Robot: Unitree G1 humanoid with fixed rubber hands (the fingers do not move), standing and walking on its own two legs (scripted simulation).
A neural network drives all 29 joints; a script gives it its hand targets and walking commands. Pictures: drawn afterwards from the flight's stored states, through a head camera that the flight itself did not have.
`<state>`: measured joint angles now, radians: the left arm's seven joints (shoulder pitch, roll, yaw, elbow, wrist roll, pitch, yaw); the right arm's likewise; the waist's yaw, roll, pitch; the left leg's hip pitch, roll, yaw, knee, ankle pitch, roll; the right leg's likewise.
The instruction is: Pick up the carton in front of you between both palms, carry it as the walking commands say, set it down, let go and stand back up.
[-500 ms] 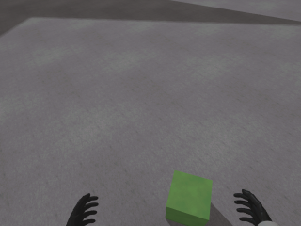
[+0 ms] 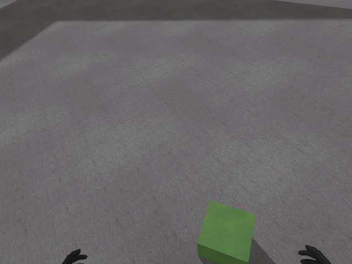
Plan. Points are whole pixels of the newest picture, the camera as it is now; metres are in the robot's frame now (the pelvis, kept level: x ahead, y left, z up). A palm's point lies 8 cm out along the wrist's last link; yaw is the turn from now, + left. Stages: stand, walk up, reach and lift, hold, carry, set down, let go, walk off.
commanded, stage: stand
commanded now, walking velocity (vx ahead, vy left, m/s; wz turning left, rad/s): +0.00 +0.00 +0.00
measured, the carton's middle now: (224, 236) +0.36 -0.13 -0.64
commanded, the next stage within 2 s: none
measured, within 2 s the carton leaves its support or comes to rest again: neither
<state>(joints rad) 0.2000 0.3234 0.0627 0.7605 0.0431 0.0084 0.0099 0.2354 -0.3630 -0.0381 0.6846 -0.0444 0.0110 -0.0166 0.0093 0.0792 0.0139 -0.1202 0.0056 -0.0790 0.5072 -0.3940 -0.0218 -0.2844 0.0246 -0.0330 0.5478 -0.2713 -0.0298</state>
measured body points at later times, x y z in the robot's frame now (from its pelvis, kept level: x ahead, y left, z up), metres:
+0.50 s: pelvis +0.00 +0.00 +0.01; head +0.00 -0.02 +0.46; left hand +0.11 +0.30 -0.09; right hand +0.11 -0.30 -0.11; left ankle -0.08 +0.14 -0.73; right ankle +0.01 -0.10 -0.73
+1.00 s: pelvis -0.02 +0.00 +0.01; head -0.02 -0.02 +0.46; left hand +0.08 +0.32 -0.09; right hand +0.08 -0.31 -0.11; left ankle -0.08 +0.14 -0.73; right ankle +0.01 -0.10 -0.73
